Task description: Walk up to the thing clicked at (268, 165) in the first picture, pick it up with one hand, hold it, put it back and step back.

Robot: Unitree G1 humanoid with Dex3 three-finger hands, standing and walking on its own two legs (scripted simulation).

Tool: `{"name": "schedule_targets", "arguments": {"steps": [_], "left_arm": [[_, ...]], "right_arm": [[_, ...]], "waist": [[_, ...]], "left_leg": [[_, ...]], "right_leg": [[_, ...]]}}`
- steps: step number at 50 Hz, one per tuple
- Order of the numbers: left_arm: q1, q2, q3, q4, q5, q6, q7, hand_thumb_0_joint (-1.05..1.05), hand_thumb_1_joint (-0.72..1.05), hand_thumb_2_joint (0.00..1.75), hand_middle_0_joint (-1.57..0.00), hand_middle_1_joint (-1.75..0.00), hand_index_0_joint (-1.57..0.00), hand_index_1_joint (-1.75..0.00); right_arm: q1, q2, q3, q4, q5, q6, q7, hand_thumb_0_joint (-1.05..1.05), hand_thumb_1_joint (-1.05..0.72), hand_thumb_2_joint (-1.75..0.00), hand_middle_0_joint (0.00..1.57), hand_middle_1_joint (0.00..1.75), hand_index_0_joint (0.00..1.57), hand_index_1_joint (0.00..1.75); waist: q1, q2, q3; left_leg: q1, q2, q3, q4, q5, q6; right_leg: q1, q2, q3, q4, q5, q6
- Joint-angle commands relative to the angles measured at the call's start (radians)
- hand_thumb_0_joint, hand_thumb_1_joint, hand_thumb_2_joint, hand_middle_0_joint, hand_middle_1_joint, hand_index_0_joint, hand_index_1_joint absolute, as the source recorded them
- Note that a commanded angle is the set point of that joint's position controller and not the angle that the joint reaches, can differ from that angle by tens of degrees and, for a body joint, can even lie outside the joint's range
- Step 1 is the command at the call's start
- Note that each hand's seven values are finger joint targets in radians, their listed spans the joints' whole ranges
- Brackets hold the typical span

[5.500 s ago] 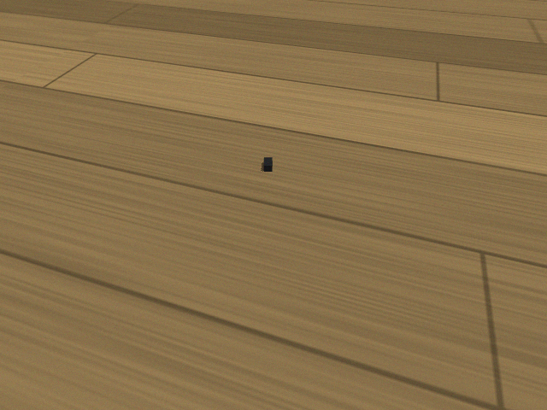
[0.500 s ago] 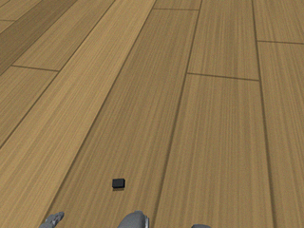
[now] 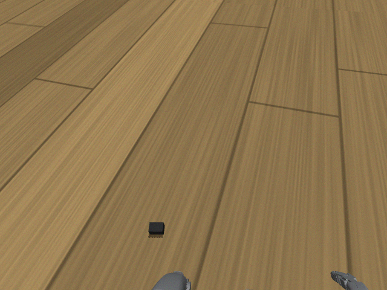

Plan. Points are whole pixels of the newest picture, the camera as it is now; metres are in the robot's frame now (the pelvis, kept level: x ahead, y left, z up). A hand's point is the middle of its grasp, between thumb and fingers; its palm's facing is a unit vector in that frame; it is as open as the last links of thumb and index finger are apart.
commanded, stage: walk up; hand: left
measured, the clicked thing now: (156, 228) +0.49 +0.27 -0.73
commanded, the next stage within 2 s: stand in 1.70 s
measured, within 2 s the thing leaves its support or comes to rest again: neither
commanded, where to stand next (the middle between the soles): +0.11 +0.02 m, yaw +1 degrees
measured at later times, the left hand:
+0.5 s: hand out of the picture +0.03 +0.28 -0.14, palm faces +0.05 -0.94 -0.33, open 7.4 cm
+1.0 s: hand out of the picture +0.11 +0.28 -0.12, palm faces +0.06 -0.94 -0.33, open 7.4 cm
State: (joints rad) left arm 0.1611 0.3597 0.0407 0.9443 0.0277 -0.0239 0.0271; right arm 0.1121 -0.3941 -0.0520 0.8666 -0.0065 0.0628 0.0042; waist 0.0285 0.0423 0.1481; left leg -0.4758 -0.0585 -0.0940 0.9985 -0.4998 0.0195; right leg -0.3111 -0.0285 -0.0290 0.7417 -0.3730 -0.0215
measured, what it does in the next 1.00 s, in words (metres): steps on the spot: left foot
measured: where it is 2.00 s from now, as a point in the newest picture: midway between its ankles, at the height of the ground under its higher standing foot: outside the picture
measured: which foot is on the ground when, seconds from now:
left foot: up 0.00-0.14, down 0.16-1.00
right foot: down 0.00-1.00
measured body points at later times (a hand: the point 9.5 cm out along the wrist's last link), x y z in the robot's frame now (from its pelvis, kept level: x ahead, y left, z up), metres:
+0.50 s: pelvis -0.02 +0.02 +0.02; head -0.01 +0.02 +0.47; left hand +0.03 +0.33 -0.11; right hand +0.07 -0.28 -0.11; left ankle -0.02 +0.16 -0.71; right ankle +0.02 -0.10 -0.71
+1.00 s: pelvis +0.01 +0.02 +0.03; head +0.02 +0.03 +0.48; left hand +0.11 +0.33 -0.10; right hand +0.12 -0.28 -0.10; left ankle -0.02 +0.16 -0.71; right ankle +0.02 -0.10 -0.71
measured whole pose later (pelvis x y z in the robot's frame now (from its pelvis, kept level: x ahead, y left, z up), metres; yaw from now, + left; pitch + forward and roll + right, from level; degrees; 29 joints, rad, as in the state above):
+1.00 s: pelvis +0.01 +0.02 +0.03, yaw +3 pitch -2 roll +0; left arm 0.03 0.34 0.02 1.12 0.00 -0.01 -0.01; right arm 0.09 -0.36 -0.01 1.10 -0.01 -0.03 -0.01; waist 0.00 0.00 0.05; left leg -0.12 0.01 -0.04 0.41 -0.26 -0.02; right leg -0.17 -0.02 -0.01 0.42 -0.22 0.01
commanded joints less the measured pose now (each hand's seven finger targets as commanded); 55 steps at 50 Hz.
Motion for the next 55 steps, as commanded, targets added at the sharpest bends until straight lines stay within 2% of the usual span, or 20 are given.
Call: {"name": "schedule_targets", "arguments": {"steps": [1,4,7,8,9,10,11,12,14,16,18,20,21,23,25,27,30,34,37,55], "left_arm": [[-0.078,0.28,0.086,-0.098,0.011,-0.035,0.019,0.0,0.9,0.9,-0.2,-0.3,-0.2,-0.3],[-0.041,0.265,0.081,-0.087,0.022,-0.025,0.002,0.0,0.9,0.9,-0.2,-0.3,-0.2,-0.3],[-0.045,0.24,0.068,-0.086,0.005,0.001,-0.017,0.0,0.9,0.9,-0.2,-0.3,-0.2,-0.3],[-0.022,0.181,0.049,-0.085,-0.004,0.009,-0.018,0.0,0.9,0.9,-0.2,-0.3,-0.2,-0.3],[0.005,0.112,0.025,-0.093,-0.02,0.013,-0.022,0.0,0.9,0.9,-0.2,-0.3,-0.2,-0.3],[-0.017,0.191,0.047,-0.073,-0.014,0.015,-0.013,0.0,0.9,0.9,-0.2,-0.3,-0.2,-0.3],[-0.051,0.248,0.059,-0.056,-0.005,0.007,-0.013,0.0,0.9,0.9,-0.2,-0.3,-0.2,-0.3],[-0.037,0.257,0.065,-0.039,-0.008,0.003,-0.021,0.0,0.9,0.9,-0.2,-0.3,-0.2,-0.3],[0.018,0.189,0.051,-0.009,-0.022,-0.005,-0.028,0.0,0.9,0.9,-0.2,-0.3,-0.2,-0.3],[0.028,0.199,0.054,0.016,-0.02,-0.01,-0.023,0.0,0.9,0.9,-0.2,-0.3,-0.2,-0.3],[-0.002,0.231,0.053,0.017,-0.009,-0.01,-0.017,0.0,0.9,0.9,-0.2,-0.3,-0.2,-0.3],[-0.074,0.25,0.047,0.009,-0.007,-0.002,-0.029,0.0,0.9,0.9,-0.2,-0.3,-0.2,-0.3],[-0.097,0.233,0.042,0.009,-0.011,0.004,-0.035,0.0,0.9,0.9,-0.2,-0.3,-0.2,-0.3],[-0.076,0.218,0.037,0.032,-0.016,0.001,-0.039,0.0,0.9,0.9,-0.2,-0.3,-0.2,-0.3],[-0.061,0.215,0.037,0.052,-0.016,-0.01,-0.038,0.0,0.9,0.9,-0.2,-0.3,-0.2,-0.3],[-0.078,0.22,0.036,0.061,-0.015,-0.019,-0.035,0.0,0.9,0.9,-0.2,-0.3,-0.2,-0.3],[-0.118,0.214,0.032,0.068,-0.019,-0.019,-0.033,0.0,0.9,0.9,-0.2,-0.3,-0.2,-0.3],[-0.099,0.2,0.029,0.101,-0.026,-0.02,-0.027,0.0,0.9,0.9,-0.2,-0.3,-0.2,-0.3],[-0.109,0.199,0.028,0.107,-0.028,-0.019,-0.024,0.0,0.9,0.9,-0.2,-0.3,-0.2,-0.3],[-0.178,0.19,0.024,0.12,-0.021,0.0,-0.026,0.0,0.9,0.9,-0.2,-0.3,-0.2,-0.3]], "right_arm": [[0.06,-0.189,-0.061,-0.035,0.002,-0.042,0.003,0.0,-0.9,-0.9,0.2,0.3,0.2,0.3],[0.049,-0.169,-0.044,-0.02,0.002,-0.064,0.011,0.0,-0.9,-0.9,0.2,0.3,0.2,0.3],[0.139,-0.16,-0.045,0.047,-0.013,-0.095,-0.005,0.0,-0.9,-0.9,0.2,0.3,0.2,0.3],[0.144,-0.19,-0.056,0.055,-0.027,-0.109,-0.015,0.0,-0.9,-0.9,0.2,0.3,0.2,0.3],[0.111,-0.246,-0.059,0.031,-0.044,-0.122,-0.024,0.0,-0.9,-0.9,0.2,0.3,0.2,0.3],[0.064,-0.335,-0.067,0.014,-0.028,-0.122,-0.021,0.0,-0.9,-0.9,0.2,0.3,0.2,0.3],[0.021,-0.341,-0.071,0.019,-0.019,-0.117,-0.018,0.0,-0.9,-0.9,0.2,0.3,0.2,0.3],[-0.026,-0.292,-0.055,0.016,-0.02,-0.115,-0.016,0.0,-0.9,-0.9,0.2,0.3,0.2,0.3],[-0.038,-0.207,-0.021,0.02,-0.018,-0.123,-0.015,0.0,-0.9,-0.9,0.2,0.3,0.2,0.3],[-0.021,-0.207,-0.017,0.046,-0.002,-0.121,-0.01,0.0,-0.9,-0.9,0.2,0.3,0.2,0.3],[0.009,-0.181,-0.007,0.057,0.002,-0.109,-0.009,0.0,-0.9,-0.9,0.2,0.3,0.2,0.3],[0.034,-0.184,-0.014,0.082,-0.004,-0.101,-0.009,0.0,-0.9,-0.9,0.2,0.3,0.2,0.3],[0.038,-0.198,-0.018,0.098,-0.01,-0.101,-0.009,0.0,-0.9,-0.9,0.2,0.3,0.2,0.3],[-0.002,-0.207,-0.016,0.101,-0.009,-0.106,-0.006,0.0,-0.9,-0.9,0.2,0.3,0.2,0.3],[-0.008,-0.183,-0.005,0.109,-0.007,-0.113,-0.006,0.0,-0.9,-0.9,0.2,0.3,0.2,0.3],[0.008,-0.173,0.0,0.123,-0.003,-0.12,-0.008,0.0,-0.9,-0.9,0.2,0.3,0.2,0.3],[0.011,-0.172,0.003,0.147,-0.003,-0.121,-0.01,0.0,-0.9,-0.9,0.2,0.3,0.2,0.3],[-0.015,-0.177,0.004,0.157,0.001,-0.126,-0.017,0.0,-0.9,-0.9,0.2,0.3,0.2,0.3],[-0.011,-0.175,0.005,0.163,0.004,-0.122,-0.021,0.0,-0.9,-0.9,0.2,0.3,0.2,0.3],[-0.061,-0.173,0.002,0.18,-0.006,-0.113,-0.02,0.0,-0.9,-0.9,0.2,0.3,0.2,0.3]], "waist": [[-0.029,-0.171,-0.092],[0.009,-0.234,-0.147],[-0.04,-0.185,-0.198],[-0.042,-0.093,-0.214],[-0.023,0.084,-0.197],[-0.038,0.071,-0.15],[-0.037,0.052,-0.099],[-0.01,0.017,-0.069],[0.011,0.067,-0.11],[0.016,0.095,-0.134],[-0.002,0.035,-0.14],[-0.036,-0.025,-0.074],[-0.04,-0.017,-0.047],[-0.021,-0.009,-0.04],[-0.015,-0.039,-0.088],[-0.03,-0.068,-0.154],[-0.036,-0.074,-0.156],[-0.022,-0.061,-0.214],[-0.026,-0.073,-0.24],[-0.027,-0.039,-0.201]], "left_leg": [[0.024,0.025,0.002,0.043,0.044,-0.008],[0.088,0.044,0.098,-0.254,0.029,-0.023],[0.317,0.023,0.13,-0.598,0.196,-0.025],[0.425,0.096,-0.032,-0.632,0.168,-0.001],[0.445,0.302,-0.364,-0.715,0.123,0.066],[0.29,0.424,-0.499,-0.72,-0.025,0.197],[0.143,0.428,-0.491,-0.714,-0.066,0.235],[0.089,0.353,-0.342,-0.678,-0.03,0.2],[0.187,0.218,-0.112,-0.593,0.236,0.086],[0.121,0.196,-0.083,-0.539,0.303,0.046],[0.065,0.163,-0.062,-0.547,0.142,0.025],[0.144,0.123,-0.049,-0.596,-0.064,0.02],[0.156,0.131,-0.072,-0.62,-0.093,0.019],[0.13,0.152,-0.097,-0.642,-0.082,0.029],[0.158,0.142,-0.061,-0.606,0.05,0.026],[0.22,0.127,-0.018,-0.569,0.19,0.019],[0.253,0.133,-0.012,-0.595,0.259,0.013],[0.305,0.16,-0.006,-0.579,0.511,0.011],[0.331,0.162,0.013,-0.572,0.566,0.008],[0.333,0.175,0.011,-0.677,0.505,0.005]], "right_leg": [[-0.019,-0.227,0.236,-0.322,0.149,-0.163],[0.08,-0.162,0.174,-0.305,-0.017,-0.13],[0.014,-0.141,0.114,-0.123,0.009,-0.092],[-0.107,-0.116,0.084,-0.006,0.028,-0.061],[-0.25,-0.017,0.031,0.12,-0.094,0.001],[-0.229,-0.021,0.072,0.115,-0.218,0.011],[-0.123,-0.061,0.087,0.114,-0.206,0.003],[-0.048,-0.061,0.084,0.072,-0.155,-0.001],[0.002,-0.029,0.046,-0.134,0.027,-0.007],[0.144,-0.016,0.034,-0.235,0.16,-0.011],[0.185,-0.069,0.146,-0.297,0.086,-0.036],[0.003,-0.092,0.203,-0.346,-0.225,-0.057],[-0.035,-0.076,0.185,-0.349,-0.243,-0.045],[0.009,-0.054,0.149,-0.354,-0.154,-0.035],[0.071,-0.07,0.169,-0.38,-0.063,-0.041],[0.105,-0.098,0.189,-0.393,0.063,-0.044],[0.101,-0.103,0.17,-0.393,0.114,-0.032],[0.181,-0.094,0.114,-0.341,0.399,-0.023],[0.22,-0.103,0.108,-0.338,0.489,-0.024],[0.248,-0.091,0.091,-0.378,0.377,-0.003]]}}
